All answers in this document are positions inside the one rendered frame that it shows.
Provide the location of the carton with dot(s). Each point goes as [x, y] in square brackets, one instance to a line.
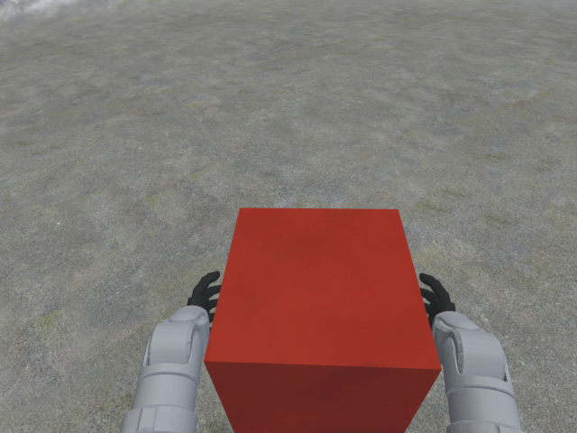
[320, 325]

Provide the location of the robot right forearm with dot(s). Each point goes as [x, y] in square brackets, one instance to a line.
[477, 382]

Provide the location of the robot right hand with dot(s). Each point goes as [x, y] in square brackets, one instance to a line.
[439, 298]

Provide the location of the robot left forearm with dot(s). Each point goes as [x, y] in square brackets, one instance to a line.
[165, 396]

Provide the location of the robot left hand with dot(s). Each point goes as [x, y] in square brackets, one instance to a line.
[201, 294]

